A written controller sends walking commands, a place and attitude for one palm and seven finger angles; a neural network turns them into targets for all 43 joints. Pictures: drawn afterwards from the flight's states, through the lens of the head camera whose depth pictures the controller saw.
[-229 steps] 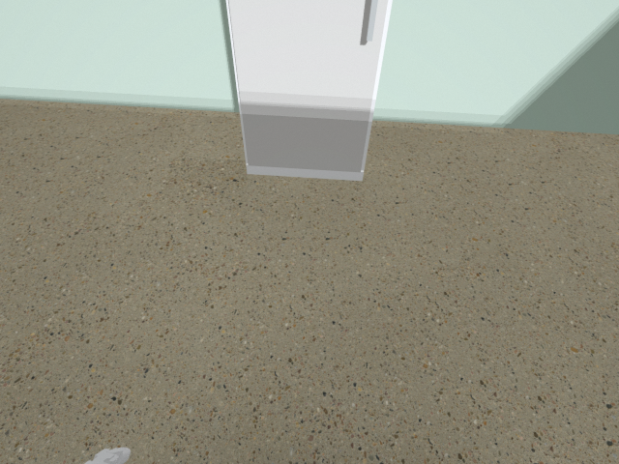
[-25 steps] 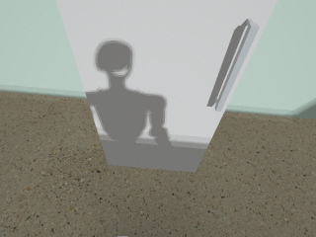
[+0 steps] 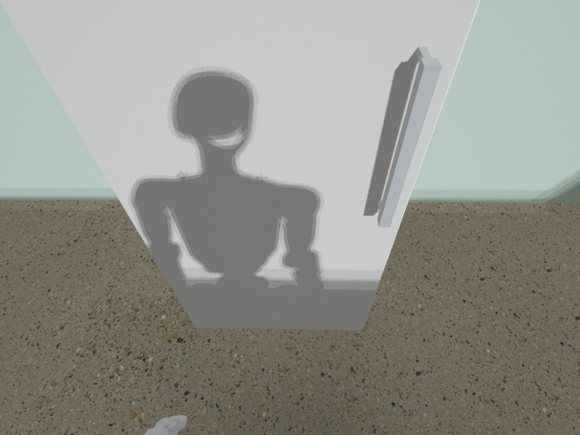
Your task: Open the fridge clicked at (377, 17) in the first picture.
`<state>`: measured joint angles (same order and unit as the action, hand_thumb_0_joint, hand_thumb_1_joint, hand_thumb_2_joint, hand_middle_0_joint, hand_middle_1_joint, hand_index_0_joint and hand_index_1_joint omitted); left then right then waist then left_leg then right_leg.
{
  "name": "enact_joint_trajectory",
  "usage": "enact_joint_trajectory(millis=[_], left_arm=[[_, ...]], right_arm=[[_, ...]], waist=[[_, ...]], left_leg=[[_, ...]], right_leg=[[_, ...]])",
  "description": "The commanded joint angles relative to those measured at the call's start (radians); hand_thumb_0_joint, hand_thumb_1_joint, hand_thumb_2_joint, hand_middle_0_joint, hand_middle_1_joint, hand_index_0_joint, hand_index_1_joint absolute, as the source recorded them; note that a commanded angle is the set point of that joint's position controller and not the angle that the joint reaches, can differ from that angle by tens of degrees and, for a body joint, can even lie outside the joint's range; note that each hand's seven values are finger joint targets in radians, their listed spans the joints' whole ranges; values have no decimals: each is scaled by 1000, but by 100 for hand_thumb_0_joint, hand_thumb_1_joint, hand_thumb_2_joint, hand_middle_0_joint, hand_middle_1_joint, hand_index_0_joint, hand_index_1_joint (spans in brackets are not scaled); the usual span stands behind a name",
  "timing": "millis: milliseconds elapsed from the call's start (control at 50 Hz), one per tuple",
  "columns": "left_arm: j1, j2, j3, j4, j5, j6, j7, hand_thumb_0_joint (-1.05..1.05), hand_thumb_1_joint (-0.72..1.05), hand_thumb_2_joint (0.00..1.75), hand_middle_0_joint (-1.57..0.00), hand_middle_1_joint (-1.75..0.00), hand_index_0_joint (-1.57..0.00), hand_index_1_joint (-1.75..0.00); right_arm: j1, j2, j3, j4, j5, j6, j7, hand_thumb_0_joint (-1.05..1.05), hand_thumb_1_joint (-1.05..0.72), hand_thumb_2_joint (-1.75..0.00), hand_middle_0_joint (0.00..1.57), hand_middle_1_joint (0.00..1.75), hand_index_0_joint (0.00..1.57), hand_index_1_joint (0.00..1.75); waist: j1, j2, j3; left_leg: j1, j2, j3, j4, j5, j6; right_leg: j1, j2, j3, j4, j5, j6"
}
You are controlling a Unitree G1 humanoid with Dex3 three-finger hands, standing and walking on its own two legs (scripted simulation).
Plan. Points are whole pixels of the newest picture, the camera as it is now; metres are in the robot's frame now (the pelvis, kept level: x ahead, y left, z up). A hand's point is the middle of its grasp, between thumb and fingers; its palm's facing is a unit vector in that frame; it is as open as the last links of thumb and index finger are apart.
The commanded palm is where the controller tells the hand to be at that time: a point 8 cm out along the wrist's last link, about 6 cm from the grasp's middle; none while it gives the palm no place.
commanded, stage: come to a stop and stand still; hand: right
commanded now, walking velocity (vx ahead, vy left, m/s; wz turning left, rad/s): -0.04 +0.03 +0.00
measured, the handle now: (399, 152) +0.50 -0.16 +0.11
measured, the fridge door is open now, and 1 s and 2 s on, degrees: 0 0 0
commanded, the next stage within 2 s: look again from close up in 1.18 s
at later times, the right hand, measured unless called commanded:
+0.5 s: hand out of the picture -0.03 -0.13 -0.18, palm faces +0.08 +0.98 -0.19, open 7.3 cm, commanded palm none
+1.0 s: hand out of the picture -0.09 -0.13 -0.17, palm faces +0.07 +0.98 -0.21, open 7.3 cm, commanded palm none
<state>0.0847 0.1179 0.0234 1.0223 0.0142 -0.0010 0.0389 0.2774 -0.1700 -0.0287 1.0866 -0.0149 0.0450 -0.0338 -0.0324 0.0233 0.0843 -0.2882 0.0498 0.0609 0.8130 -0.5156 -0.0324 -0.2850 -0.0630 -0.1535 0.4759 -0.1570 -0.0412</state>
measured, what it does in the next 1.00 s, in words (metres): steps on the spot: left foot, then right foot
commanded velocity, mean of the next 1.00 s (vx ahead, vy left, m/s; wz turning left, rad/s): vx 0.00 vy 0.00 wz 0.00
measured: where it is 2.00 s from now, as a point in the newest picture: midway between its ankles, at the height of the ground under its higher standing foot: outside the picture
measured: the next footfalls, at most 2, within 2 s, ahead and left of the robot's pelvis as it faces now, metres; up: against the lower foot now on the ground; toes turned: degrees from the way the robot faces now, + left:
left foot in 0.16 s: +0.05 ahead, +0.11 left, +0.00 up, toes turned +1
right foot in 0.46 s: -0.06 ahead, -0.08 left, +0.00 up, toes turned -5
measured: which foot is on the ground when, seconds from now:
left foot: up 0.00-0.14, down 0.16-1.00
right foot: down 0.00-0.18, up 0.20-0.44, down 0.46-1.00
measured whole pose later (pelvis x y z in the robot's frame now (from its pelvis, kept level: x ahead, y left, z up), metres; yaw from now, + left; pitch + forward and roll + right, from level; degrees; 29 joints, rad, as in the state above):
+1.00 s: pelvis -0.07 +0.04 +0.00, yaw -2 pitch -2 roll -1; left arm 0.34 0.15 0.00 1.05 0.02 -0.02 0.02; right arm 0.34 -0.12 0.01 1.13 -0.02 -0.01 -0.03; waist 0.00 -0.04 -0.01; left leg -0.29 0.06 0.10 0.53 -0.20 0.01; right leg -0.16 0.00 -0.06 0.51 -0.32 -0.01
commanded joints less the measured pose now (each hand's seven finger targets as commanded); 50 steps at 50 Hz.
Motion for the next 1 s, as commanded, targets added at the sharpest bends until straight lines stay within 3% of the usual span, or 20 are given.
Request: enact_joint_trajectory(millis=[0, 60, 100, 120, 140, 160, 180, 240, 360, 400, 420, 440, 500, 620, 740, 760, 780, 820, 880, 980], left_arm=[[112, 228, 73, -27, 5, 13, 12, 0, 90, 90, -20, -30, -20, -30], [55, 217, 75, -49, 10, 18, -4, 0, 90, 90, -20, -30, -20, -30], [28, 199, 71, -54, 6, 26, -13, 0, 90, 90, -20, -30, -20, -30], [39, 166, 67, -59, 0, 32, -18, 0, 90, 90, -20, -30, -20, -30], [64, 101, 55, -73, -9, 43, -26, 0, 90, 90, -20, -30, -20, -30], [42, 97, 55, -90, -6, 55, -36, 0, 90, 90, -20, -30, -20, -30], [37, 117, 61, -85, -3, 67, -37, 0, 90, 90, -20, -30, -20, -30], [163, 112, 57, -21, 4, 60, -37, 0, 90, 90, -20, -30, -20, -30], [200, 81, 25, 5, 0, 26, -20, 0, 90, 90, -20, -30, -20, -30], [275, 82, 15, 45, -1, 15, -13, 0, 90, 90, -20, -30, -20, -30], [290, 106, 12, 55, 4, 3, -9, 0, 90, 90, -20, -30, -20, -30], [274, 130, 10, 51, 7, -3, -6, 0, 90, 90, -20, -30, -20, -30], [225, 132, 7, 65, 0, -14, -3, 0, 90, 90, -20, -30, -20, -30], [277, 99, 4, 89, -2, -6, -3, 0, 90, 90, -20, -30, -20, -30], [320, 78, 1, 101, -2, 1, -4, 0, 90, 90, -20, -30, -20, -30], [213, 128, -4, 36, -2, -27, -17, 0, 90, 90, -20, -30, -20, -30], [276, 76, -5, 8, -2, -21, -18, 0, 90, 90, -20, -30, -20, -30], [322, 70, -13, 6, 5, -24, -24, 0, 90, 90, -20, -30, -20, -30], [339, 87, -14, -4, 3, -27, -17, 0, 90, 90, -20, -30, -20, -30], [323, 113, -18, -11, 1, -37, -14, 0, 90, 90, -20, -30, -20, -30]], right_arm=[[58, -54, -33, -81, -7, -7, 1, 0, -90, -90, 20, 30, 20, 30], [98, -31, -34, -84, -5, -4, 1, 0, -90, -90, 20, 30, 20, 30], [166, -39, -33, -63, -11, -12, 1, 0, -90, -90, 20, 30, 20, 30], [183, -69, -35, -60, -18, -17, 0, 0, -90, -90, 20, 30, 20, 30], [125, -143, -37, -86, -27, -27, -2, 0, -90, -90, 20, 30, 20, 30], [39, -193, -39, -126, -22, -18, -1, 0, -90, -90, 20, 30, 20, 30], [-33, -207, -47, -153, -20, -22, -5, 0, -90, -90, 20, 30, 20, 30], [-118, -149, -34, -157, -19, -31, -4, 0, -90, -90, 20, 30, 20, 30], [10, -146, -36, -93, -7, -42, -2, 0, -90, -90, 20, 30, 20, 30], [-8, -122, -29, -76, 5, -41, 0, 0, -90, -90, 20, 30, 20, 30], [3, -91, -22, -73, 12, -41, 4, 0, -90, -90, 20, 30, 20, 30], [0, -77, -19, -72, 14, -41, 6, 0, -90, -90, 20, 30, 20, 30], [-7, -80, -12, -36, 8, -40, 7, 0, -90, -90, 20, 30, 20, 30], [25, -67, -1, 14, 6, -44, 5, 0, -90, -90, 20, 30, 20, 30], [56, -52, 3, 27, 3, -50, 0, 0, -90, -90, 20, 30, 20, 30], [134, -73, 19, 45, -7, -75, -42, 0, -90, -90, 20, 30, 20, 30], [113, -116, 10, 18, 0, -85, -32, 0, -90, -90, 20, 30, 20, 30], [60, -109, 7, -11, -5, -92, -16, 0, -90, -90, 20, 30, 20, 30], [54, -60, 16, -19, -2, -78, -5, 0, -90, -90, 20, 30, 20, 30], [81, -62, 18, -15, 1, -80, 0, 0, -90, -90, 20, 30, 20, 30]], waist=[[44, -144, -180], [20, -186, -154], [-17, -142, -111], [-20, -33, -72], [13, 188, -20], [9, 232, 15], [10, 273, 37], [74, 146, 43], [11, 97, -46], [34, 52, -61], [25, -47, -63], [8, -87, -48], [-9, -193, -54], [8, -45, 15], [29, 16, 31], [-3, -52, 16], [41, -106, -115], [62, -26, -100], [54, -2, 21], [35, -8, 35]], left_leg=[[-105, 9, -34, 78, -10, 0], [23, 6, -4, -53, 75, 11], [146, 0, 16, -251, 211, 16], [164, 32, -27, -397, 228, 22], [34, 207, -272, -575, 32, 89], [-171, 316, -362, -705, -181, 165], [-280, 308, -388, -742, -258, 177], [-237, 199, -199, -638, 0, 145], [42, 194, -198, -556, 213, 181], [0, 147, -166, -515, 173, 125], [-21, 93, -127, -480, 198, 83], [38, 53, -86, -469, 258, 52], [179, 42, -29, -412, 373, 33], [153, 61, -65, -476, 322, 39], [63, 70, -103, -530, 202, 39], [103, 109, -104, -402, 561, 51], [108, 140, -152, -439, 339, 86], [-9, 131, -144, -457, 107, 103], [-35, 69, -93, -430, 117, 77], [42, 63, -91, -417, 212, 75]], right_leg=[[204, -289, 226, -96, 555, -152], [33, -259, 215, -158, 161, -113], [-101, -209, 201, -133, -135, -61], [-163, -126, 149, -55, -249, -11], [-190, -17, 78, 104, -331, 54], [-108, 19, 89, 275, -343, 58], [-92, 22, 134, 426, -333, 46], [-88, 21, 140, 550, -221, 42], [-22, 6, 108, 135, -254, 58], [121, -5, 139, -80, -117, 46], [132, -58, 222, -129, -57, 18], [57, -113, 266, -161, -54, -1], [-38, -112, 264, -228, -78, 5], [-33, -63, 211, -227, -191, 22], [21, -33, 168, -184, -183, 21], [-14, -46, 112, -13, -68, 47], [25, 11, 138, -14, -182, 48], [75, 10, 152, -17, -158, 35], [-16, -24, 202, -101, -158, 9], [-43, -25, 208, -152, -159, 6]])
